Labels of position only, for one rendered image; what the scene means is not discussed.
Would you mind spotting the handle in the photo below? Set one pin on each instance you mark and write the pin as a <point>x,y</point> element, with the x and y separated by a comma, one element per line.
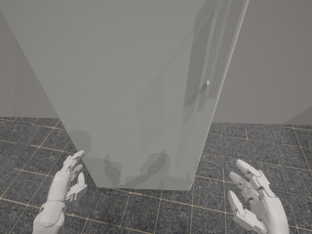
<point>232,14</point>

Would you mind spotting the left robot forearm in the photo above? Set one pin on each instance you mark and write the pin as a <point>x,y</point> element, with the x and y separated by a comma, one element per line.
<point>50,219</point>

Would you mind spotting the robot right hand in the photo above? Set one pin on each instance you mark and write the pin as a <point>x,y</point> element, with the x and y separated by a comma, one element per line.
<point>269,208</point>

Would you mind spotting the robot left hand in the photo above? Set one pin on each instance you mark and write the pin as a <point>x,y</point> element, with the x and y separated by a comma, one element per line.
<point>64,178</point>

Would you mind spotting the fridge door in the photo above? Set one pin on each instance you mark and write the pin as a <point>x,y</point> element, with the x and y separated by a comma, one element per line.
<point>128,80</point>

